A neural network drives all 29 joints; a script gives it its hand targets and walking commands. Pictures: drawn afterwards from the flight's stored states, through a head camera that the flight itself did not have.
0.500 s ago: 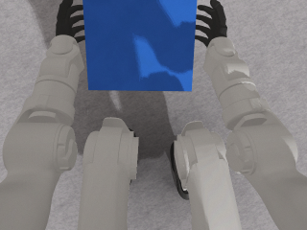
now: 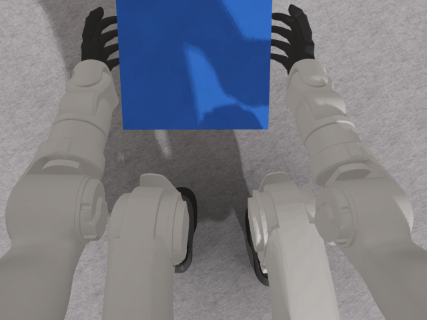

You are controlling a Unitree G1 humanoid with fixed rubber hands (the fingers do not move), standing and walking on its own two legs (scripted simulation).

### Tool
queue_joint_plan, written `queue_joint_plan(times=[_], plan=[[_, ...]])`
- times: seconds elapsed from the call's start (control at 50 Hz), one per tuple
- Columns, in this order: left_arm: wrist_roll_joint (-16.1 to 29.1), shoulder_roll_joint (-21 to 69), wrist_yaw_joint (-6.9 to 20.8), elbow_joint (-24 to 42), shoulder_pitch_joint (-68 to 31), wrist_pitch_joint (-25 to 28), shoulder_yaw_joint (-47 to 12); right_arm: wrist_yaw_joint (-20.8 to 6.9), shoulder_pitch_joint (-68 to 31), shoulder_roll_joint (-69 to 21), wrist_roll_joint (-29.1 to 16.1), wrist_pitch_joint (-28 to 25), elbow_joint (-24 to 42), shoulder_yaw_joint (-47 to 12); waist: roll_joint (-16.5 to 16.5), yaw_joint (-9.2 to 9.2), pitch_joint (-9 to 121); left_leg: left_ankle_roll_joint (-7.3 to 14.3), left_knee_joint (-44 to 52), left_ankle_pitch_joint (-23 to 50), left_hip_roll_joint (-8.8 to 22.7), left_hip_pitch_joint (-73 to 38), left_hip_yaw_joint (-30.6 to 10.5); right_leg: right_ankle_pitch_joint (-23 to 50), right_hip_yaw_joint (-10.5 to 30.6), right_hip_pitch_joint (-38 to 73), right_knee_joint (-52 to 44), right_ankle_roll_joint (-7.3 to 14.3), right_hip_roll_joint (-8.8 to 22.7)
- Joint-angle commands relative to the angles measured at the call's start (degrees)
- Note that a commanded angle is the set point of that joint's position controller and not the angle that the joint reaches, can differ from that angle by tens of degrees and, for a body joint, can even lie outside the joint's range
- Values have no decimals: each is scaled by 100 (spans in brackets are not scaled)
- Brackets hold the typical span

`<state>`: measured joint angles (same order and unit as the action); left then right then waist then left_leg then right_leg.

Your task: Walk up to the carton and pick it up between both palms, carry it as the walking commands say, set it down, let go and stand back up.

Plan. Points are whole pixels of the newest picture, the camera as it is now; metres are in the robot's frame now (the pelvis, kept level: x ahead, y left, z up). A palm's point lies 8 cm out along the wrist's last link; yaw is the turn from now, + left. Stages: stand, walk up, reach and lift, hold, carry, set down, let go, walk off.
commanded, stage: set down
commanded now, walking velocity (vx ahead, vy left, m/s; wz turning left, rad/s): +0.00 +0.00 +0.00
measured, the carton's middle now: (198, 60) +0.53 +0.05 -0.25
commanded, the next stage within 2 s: none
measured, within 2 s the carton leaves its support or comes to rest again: rests again in 0.12 s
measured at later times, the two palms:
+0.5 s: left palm (103, 67) +0.49 +0.20 -0.17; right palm (304, 63) +0.50 -0.12 -0.17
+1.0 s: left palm (96, 74) +0.49 +0.22 -0.17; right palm (307, 67) +0.50 -0.13 -0.18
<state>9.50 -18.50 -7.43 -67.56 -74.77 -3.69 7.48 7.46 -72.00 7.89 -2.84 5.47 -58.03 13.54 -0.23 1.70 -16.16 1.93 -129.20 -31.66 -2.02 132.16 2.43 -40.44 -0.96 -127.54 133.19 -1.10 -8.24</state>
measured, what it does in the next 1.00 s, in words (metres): stands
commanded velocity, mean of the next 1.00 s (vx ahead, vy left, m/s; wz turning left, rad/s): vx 0.00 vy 0.00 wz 0.00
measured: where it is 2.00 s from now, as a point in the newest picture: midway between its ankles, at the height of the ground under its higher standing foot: (222, 249)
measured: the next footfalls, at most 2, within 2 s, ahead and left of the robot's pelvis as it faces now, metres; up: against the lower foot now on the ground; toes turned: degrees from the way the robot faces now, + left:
none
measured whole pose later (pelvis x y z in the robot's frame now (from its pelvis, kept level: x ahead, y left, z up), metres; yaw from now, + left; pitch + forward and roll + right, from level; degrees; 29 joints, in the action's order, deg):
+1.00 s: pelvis -0.01 +0.00 +0.00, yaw +0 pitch +32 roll +0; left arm 11.8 -20.9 -4.8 -71.7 -77.5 2.5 6.3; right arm 7.3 -76.5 14.9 -10.8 0.1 -65.7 2.6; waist -0.9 2.3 -22.2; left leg 2.1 -128.3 -30.0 -0.6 130.5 2.4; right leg -37.6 -2.0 -126.7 132.1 0.1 -6.5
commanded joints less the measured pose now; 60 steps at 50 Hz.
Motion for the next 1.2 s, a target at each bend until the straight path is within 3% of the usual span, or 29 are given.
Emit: queue_joint_plan(times=[0.0,0.14,0.16,0.24,0.26,0.28,0.3,0.34,0.44,0.48,0.5,0.52,0.56,0.6,0.62,0.72,0.74,0.76,0.78,0.84,0.86,0.94,0.98,1.0,1.04,1.06,1.08,1.1,1.18], plan=[[195,5264,1566,930,-2794,124,-1350,-1301,-2946,-4649,-141,-181,620,-1826,-114,-22,5627,-76,719,2406,-433,-3194,-383,2434,135,1377,-1385,208,-33],[-5,4878,1564,781,-2908,175,-1136,-1340,-3109,-4594,-169,-156,453,-1772,-252,282,5179,-14,789,1860,-388,-2726,-322,2048,208,1300,-1426,181,2],[-11,4991,1598,674,-2898,137,-1121,-1363,-3078,-4604,-116,-123,355,-1751,-272,127,5177,-3,771,1909,-391,-2828,-370,2097,203,1247,-1434,180,-22],[-57,4827,1602,729,-2929,148,-1064,-1422,-3130,-4675,-275,-139,283,-1772,-235,336,4953,14,726,1957,-336,-2753,-362,2090,248,1071,-1404,149,-16],[43,4908,1619,673,-2967,160,-1132,-1396,-3106,-4586,-211,-168,323,-1756,-266,171,4965,7,690,2004,-363,-2765,-405,2144,224,1096,-1373,178,-18],[-97,4778,1612,801,-2948,158,-1008,-1409,-3065,-4679,-258,-139,300,-1793,-327,314,5107,9,645,1912,-363,-2725,-324,2128,249,1303,-1418,129,10],[-42,4749,1619,551,-2916,135,-1106,-1427,-3042,-4601,-195,-132,138,-1653,-193,194,4893,6,749,1887,-342,-2754,-413,2072,179,1006,-1336,153,-17],[-41,4724,1627,648,-2855,139,-1068,-1402,-3145,-4566,-368,-179,304,-1809,-143,372,4972,12,622,2003,-320,-2826,-365,2119,293,1134,-1358,151,2],[-11,4772,1616,565,-2927,182,-1033,-1379,-3288,-4396,-356,-223,301,-1781,-255,355,4928,14,623,1916,-330,-2772,-409,1966,266,1120,-1327,174,7],[-11,4629,1563,344,-2701,169,-1007,-1357,-3236,-4163,-357,-230,247,-1696,-199,217,4851,15,712,1792,-316,-2914,-462,1773,167,970,-1296,163,11],[-73,4338,1512,422,-2806,211,-919,-1338,-3227,-4069,-406,-244,168,-1692,-145,426,4836,15,687,1787,-282,-2874,-394,1796,259,1084,-1311,156,45],[10,4331,1534,319,-2793,202,-972,-1344,-3200,-4091,-396,-240,193,-1653,-202,341,4883,30,708,1833,-294,-2956,-447,1841,203,1061,-1301,145,26],[22,4070,1445,390,-2895,248,-928,-1246,-3109,-3554,-315,-295,61,-1444,-115,124,4815,-34,746,1731,-291,-3034,-476,1675,146,949,-1303,160,53],[5,3612,1355,544,-2889,313,-778,-1164,-2995,-3439,-400,-331,88,-1482,-174,297,4981,-38,634,1852,-282,-3085,-411,1791,221,1167,-1345,122,113],[82,3507,1325,409,-2715,346,-780,-1127,-2869,-3279,-359,-352,41,-1448,-252,175,4934,-26,651,1906,-273,-3067,-438,1888,193,1200,-1328,123,116],[25,2173,986,135,-2425,478,-549,-824,-2606,-2094,-442,-475,-75,-1230,-167,257,4975,-72,802,1843,-206,-3341,-491,1703,125,1124,-1368,36,157],[32,1795,893,101,-2289,522,-459,-743,-2527,-1704,-497,-477,-198,-1197,-216,306,5039,-70,864,1757,-190,-3358,-504,1681,164,1324,-1383,28,211],[11,1179,732,-110,-1919,533,-247,-571,-2286,-862,-437,-538,-117,-1067,-305,183,5092,-111,897,1781,-147,-3443,-556,1655,77,1370,-1374,-19,257],[112,1060,679,104,-1815,600,-301,-487,-2278,-777,-572,-589,-29,-1163,-95,297,5196,-135,841,1948,-138,-3399,-451,1800,153,1477,-1436,26,264],[132,-449,309,99,-1357,733,8,-93,-1711,662,-659,-681,-90,-948,-93,242,5387,-181,986,1860,-15,-3610,-483,1777,140,1744,-1498,-49,336],[175,-551,262,168,-1379,735,-96,-74,-1686,700,-794,-638,-259,-1040,-86,331,5450,-165,1017,1880,33,-3703,-533,1746,158,1637,-1488,-56,342],[353,-690,237,45,-1164,724,-79,42,-1486,997,-884,-663,-148,-1116,-142,230,5755,-159,902,2121,137,-3767,-558,2036,227,1804,-1496,-71,412],[479,-688,262,267,-1205,756,-181,80,-1396,1114,-839,-713,-78,-1037,-34,28,5956,-186,853,2306,129,-3741,-570,2320,245,1924,-1468,-53,405],[436,-878,266,414,-1239,812,-92,83,-1449,1030,-911,-739,107,-1093,-42,142,5919,-160,833,2372,130,-3729,-520,2383,255,1885,-1485,-69,393],[571,-834,293,610,-1250,824,-251,42,-1434,941,-1056,-729,127,-1245,-14,122,6028,-143,924,2442,161,-3773,-569,2491,275,1948,-1475,-43,419],[436,-944,322,629,-1214,817,-24,-4,-1404,912,-1044,-698,218,-1211,-70,312,5786,-135,868,2435,160,-3562,-538,2450,334,1784,-1498,-56,428],[572,-756,329,535,-1284,783,-297,-18,-1538,947,-1078,-703,162,-1243,-20,128,5846,-162,944,2351,164,-3713,-570,2328,261,1775,-1480,-47,436],[495,-1056,328,497,-1292,774,-64,-10,-1588,1046,-1080,-676,228,-1217,-100,295,5905,-110,870,2308,189,-3702,-585,2270,311,1868,-1434,-56,475],[526,-1105,397,918,-1249,759,-103,-45,-1465,1180,-1045,-646,394,-1062,10,204,6141,-158,880,2305,171,-3654,-510,2364,257,2050,-1379,-35,508]])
